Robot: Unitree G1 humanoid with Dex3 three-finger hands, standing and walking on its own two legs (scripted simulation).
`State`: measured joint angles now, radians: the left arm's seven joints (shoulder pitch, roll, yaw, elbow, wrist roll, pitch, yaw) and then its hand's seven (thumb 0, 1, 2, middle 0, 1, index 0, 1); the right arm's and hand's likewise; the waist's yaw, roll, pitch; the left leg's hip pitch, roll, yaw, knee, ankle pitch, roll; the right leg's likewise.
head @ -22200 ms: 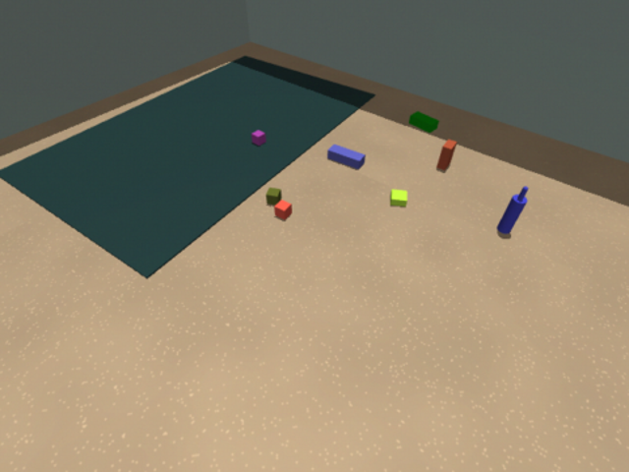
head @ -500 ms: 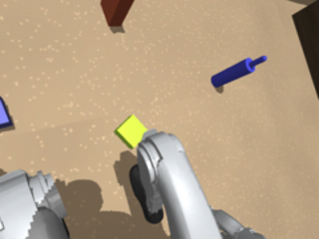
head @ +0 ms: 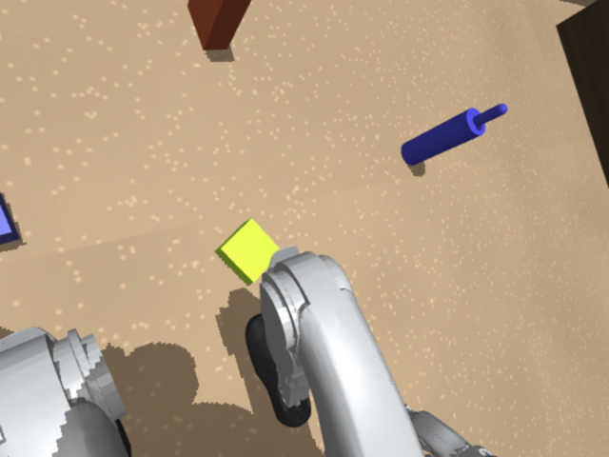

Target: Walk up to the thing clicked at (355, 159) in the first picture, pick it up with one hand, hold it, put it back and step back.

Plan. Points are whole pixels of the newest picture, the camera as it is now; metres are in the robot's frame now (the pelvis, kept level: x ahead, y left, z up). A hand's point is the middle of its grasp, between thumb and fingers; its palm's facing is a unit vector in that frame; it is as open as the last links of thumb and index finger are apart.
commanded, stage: close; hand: left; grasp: from above
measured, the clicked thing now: out of the picture +0.44 +0.33 -0.27
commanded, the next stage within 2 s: settle in 0.02 s
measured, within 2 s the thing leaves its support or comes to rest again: leaves its support in 0.52 s
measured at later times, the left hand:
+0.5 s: hand out of the picture +0.43 +0.32 -0.24, palm faces -0.41 -0.16 -0.90, open 10.3 cm
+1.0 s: hand out of the picture +0.42 +0.33 -0.15, palm faces -0.47 -0.13 -0.88, open 10.1 cm
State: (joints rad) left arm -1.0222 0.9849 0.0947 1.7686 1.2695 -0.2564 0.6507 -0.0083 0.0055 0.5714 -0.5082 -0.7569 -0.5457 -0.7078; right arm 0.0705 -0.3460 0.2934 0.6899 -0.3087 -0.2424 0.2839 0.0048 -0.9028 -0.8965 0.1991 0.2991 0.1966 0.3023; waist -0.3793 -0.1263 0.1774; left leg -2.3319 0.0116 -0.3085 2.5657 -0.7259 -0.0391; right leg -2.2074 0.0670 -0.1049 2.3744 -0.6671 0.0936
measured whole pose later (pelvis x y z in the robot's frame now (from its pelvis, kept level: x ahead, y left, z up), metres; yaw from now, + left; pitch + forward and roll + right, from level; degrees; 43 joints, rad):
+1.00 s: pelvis +0.00 -0.01 +0.02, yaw +5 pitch +33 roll -10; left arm -0.93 0.73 0.06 1.41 1.21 -0.17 0.34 -0.02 0.02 0.42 -0.68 -0.56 -0.70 -0.49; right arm 0.11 -0.31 0.09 0.70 -0.15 -0.12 0.24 0.01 -0.92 -0.90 0.20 0.30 0.20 0.30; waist -0.25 0.01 -0.03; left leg -2.34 0.00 -0.20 2.44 -0.68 -0.04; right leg -2.24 0.02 -0.03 2.33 -0.67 0.08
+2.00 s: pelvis +0.00 -0.01 +0.21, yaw +12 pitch +29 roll -5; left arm -0.44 0.55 -0.07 0.67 1.00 -0.03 0.05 -0.02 0.01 0.45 -0.69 -0.54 -0.70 -0.49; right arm 0.14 -0.26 -0.04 0.63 0.00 0.06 0.03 0.01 -0.90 -0.89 0.20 0.30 0.20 0.30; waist -0.10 0.05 -0.18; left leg -1.74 0.03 -0.09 1.84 -0.62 -0.02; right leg -1.68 -0.03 -0.01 1.78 -0.62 0.06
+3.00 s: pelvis +0.06 +0.00 +0.44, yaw +12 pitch +9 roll -1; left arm -0.28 0.38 -0.19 0.80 1.01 -0.01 0.11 -0.02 -0.02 0.50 -0.71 -0.53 -0.72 -0.49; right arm 0.24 -0.24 -0.05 0.72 0.03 0.02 -0.03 0.01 -0.90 -0.89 0.20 0.30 0.20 0.30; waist -0.05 0.03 -0.07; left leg -0.60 0.05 0.01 0.82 -0.37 -0.02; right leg -0.59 -0.03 0.02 0.79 -0.35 0.04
